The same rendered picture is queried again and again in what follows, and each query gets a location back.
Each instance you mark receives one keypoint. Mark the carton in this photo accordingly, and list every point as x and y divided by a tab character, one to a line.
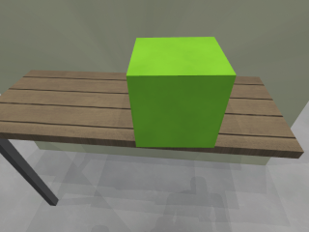
178	89

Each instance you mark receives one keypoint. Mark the table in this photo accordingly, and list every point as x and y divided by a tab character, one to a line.
93	108

